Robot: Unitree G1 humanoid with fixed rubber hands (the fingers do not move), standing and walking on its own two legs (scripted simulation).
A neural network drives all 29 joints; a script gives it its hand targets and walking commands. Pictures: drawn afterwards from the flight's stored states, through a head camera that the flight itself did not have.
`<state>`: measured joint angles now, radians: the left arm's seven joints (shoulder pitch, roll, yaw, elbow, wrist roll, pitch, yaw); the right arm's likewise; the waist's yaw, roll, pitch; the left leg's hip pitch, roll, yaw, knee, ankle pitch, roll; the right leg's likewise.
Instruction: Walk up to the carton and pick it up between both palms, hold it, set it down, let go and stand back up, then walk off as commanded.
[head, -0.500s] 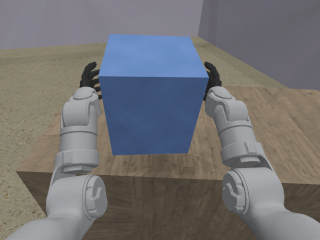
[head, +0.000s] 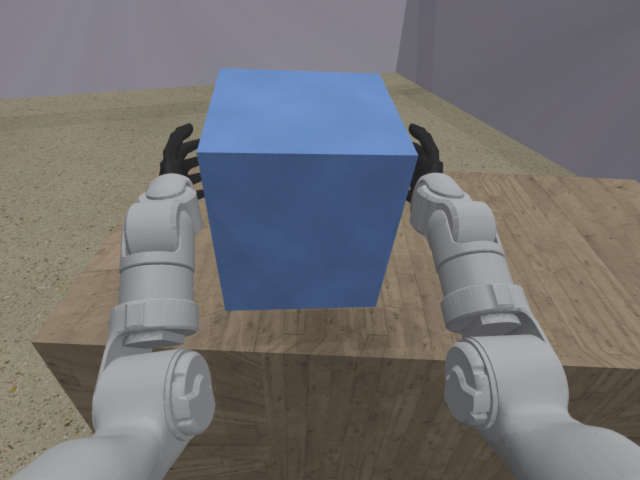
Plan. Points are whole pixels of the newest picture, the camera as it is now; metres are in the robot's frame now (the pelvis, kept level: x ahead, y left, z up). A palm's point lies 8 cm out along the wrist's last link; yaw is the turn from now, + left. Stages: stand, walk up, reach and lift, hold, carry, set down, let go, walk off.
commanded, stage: hold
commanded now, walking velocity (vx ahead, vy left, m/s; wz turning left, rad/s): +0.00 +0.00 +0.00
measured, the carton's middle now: (301, 193) +0.42 +0.03 +0.20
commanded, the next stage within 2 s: none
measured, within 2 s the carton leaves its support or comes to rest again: neither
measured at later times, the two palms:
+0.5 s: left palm (178, 186) +0.37 +0.18 +0.23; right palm (424, 185) +0.39 -0.12 +0.24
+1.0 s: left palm (178, 186) +0.37 +0.18 +0.23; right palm (424, 185) +0.39 -0.12 +0.24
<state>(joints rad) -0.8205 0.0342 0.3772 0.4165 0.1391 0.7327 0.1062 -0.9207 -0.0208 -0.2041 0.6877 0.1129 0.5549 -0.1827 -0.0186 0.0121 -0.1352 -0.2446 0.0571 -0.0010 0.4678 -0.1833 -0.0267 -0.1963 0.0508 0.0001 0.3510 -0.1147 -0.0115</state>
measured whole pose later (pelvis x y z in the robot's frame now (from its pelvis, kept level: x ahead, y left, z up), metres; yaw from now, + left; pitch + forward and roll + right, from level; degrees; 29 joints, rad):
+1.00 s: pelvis +0.00 +0.00 +0.00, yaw +0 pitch -2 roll -2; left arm -0.82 0.03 0.38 0.42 0.14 0.73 0.10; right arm -0.92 -0.02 -0.20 0.69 0.11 0.55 -0.18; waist -0.02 0.01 -0.14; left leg -0.24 0.06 0.00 0.47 -0.18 -0.03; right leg -0.20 0.05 0.00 0.35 -0.12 -0.01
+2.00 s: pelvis +0.00 +0.00 +0.00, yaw +0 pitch -2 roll -2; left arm -0.82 0.03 0.38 0.42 0.14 0.73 0.10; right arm -0.92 -0.02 -0.20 0.69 0.11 0.55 -0.19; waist -0.02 0.01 -0.14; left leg -0.24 0.06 0.00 0.47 -0.19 -0.03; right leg -0.20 0.05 0.00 0.35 -0.12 -0.01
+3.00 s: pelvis +0.00 +0.00 +0.00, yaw +0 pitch -2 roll -2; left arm -0.82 0.03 0.38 0.42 0.14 0.73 0.10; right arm -0.92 -0.02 -0.21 0.69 0.11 0.56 -0.19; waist -0.02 0.01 -0.14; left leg -0.24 0.06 0.00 0.47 -0.19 -0.03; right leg -0.20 0.05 0.00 0.35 -0.12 -0.01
